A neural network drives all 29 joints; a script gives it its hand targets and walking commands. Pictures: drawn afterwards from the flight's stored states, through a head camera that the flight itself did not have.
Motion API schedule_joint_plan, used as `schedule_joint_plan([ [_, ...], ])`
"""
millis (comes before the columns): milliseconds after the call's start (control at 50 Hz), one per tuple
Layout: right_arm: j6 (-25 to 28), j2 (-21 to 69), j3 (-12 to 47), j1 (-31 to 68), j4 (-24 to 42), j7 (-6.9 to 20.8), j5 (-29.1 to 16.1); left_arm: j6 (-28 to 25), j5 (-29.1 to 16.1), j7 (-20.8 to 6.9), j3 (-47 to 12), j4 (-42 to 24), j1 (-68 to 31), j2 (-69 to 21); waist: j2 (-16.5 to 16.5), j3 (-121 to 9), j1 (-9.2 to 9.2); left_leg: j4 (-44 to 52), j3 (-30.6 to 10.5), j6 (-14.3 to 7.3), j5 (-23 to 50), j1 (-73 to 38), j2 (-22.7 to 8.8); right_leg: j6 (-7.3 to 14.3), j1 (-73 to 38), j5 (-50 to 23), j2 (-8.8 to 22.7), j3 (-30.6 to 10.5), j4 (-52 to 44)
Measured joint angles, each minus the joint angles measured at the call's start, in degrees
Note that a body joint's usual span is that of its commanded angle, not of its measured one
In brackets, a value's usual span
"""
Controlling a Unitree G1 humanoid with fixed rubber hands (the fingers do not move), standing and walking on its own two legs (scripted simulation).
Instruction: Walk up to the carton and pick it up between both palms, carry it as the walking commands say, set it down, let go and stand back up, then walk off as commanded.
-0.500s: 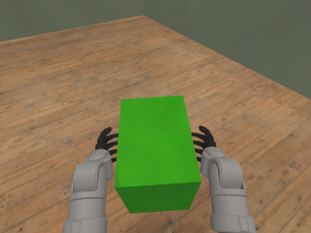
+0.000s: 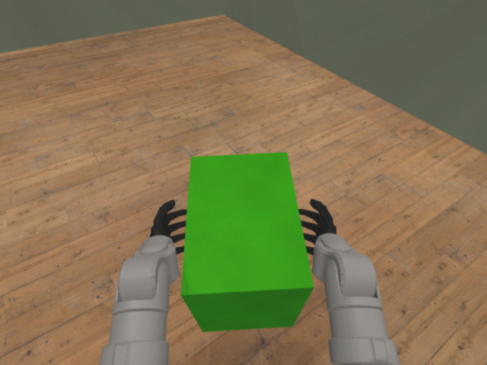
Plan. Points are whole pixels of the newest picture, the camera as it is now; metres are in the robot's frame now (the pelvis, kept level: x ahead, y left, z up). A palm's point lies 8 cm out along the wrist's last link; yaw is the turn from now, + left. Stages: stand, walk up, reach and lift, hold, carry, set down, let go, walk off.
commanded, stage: carry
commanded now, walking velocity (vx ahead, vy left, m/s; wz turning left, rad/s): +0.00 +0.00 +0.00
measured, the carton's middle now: (243, 244) +0.33 +0.00 +0.00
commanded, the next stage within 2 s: none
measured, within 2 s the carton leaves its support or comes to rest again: neither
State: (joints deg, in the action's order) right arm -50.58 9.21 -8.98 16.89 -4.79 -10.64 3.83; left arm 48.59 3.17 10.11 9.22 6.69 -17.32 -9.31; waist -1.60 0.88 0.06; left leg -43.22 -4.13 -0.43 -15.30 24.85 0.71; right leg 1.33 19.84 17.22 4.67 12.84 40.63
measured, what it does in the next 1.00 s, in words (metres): stands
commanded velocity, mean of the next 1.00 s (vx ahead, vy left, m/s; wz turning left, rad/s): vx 0.00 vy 0.00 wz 0.00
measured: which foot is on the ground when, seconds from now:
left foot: down 0.00-1.00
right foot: down 0.00-1.00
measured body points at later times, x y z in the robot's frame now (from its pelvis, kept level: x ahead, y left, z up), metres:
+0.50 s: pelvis +0.00 +0.00 +0.00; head +0.00 +0.00 +0.45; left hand +0.32 +0.13 +0.05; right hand +0.32 -0.14 +0.05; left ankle +0.08 +0.11 -0.71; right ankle +0.05 -0.12 -0.71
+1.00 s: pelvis +0.00 +0.00 +0.00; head -0.01 +0.00 +0.45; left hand +0.32 +0.13 +0.05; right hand +0.31 -0.14 +0.05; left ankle +0.08 +0.11 -0.71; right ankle +0.05 -0.12 -0.71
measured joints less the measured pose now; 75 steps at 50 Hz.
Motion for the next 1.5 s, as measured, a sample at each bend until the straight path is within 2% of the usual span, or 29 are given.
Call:
schedule_joint_plan([
  [160,1.9,-0.1,-0.1,-0.2,-1.1,0.2,0.0,-1.7,0.0,0.0,0.0,1.1,0.0,0.0,0.4,0.5,0.0,0.2,0.0,0.0,0.0,0.0,0.0,0.0,0.1,0.1,0.0,0.0,0.0],
  [740,3.7,-0.1,0.0,-0.3,-1.6,0.4,0.0,-3.2,0.0,0.0,0.0,1.5,0.0,0.0,-0.6,0.7,0.0,0.6,0.0,0.0,0.2,-0.2,0.0,0.0,0.1,0.2,0.0,0.0,0.0],
  [1500,2.3,-0.1,0.1,-0.3,-1.3,0.3,-0.1,-1.5,0.0,0.2,0.1,0.9,0.0,0.0,-0.7,0.6,0.0,1.0,0.0,0.0,0.6,-0.3,0.0,0.0,0.1,-0.1,0.0,0.0,0.0],
])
